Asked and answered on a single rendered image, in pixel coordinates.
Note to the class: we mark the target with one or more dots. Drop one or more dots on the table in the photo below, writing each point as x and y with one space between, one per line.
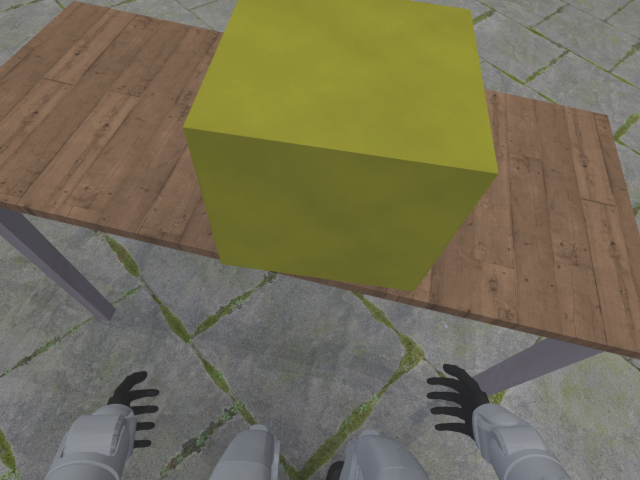
92 110

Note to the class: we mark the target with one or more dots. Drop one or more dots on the robot right thigh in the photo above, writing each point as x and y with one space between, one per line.
375 457

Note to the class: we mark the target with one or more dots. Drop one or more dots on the robot right forearm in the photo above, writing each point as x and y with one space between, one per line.
513 447

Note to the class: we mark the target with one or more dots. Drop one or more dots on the left robot shin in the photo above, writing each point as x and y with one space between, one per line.
258 427

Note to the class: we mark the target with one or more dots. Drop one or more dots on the robot right hand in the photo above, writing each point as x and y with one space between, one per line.
470 398

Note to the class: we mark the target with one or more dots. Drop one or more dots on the robot left forearm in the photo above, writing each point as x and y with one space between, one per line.
96 446

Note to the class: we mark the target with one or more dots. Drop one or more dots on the robot left hand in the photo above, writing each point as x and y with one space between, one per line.
123 395

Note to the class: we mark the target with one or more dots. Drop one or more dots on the carton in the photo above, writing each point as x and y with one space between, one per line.
342 139

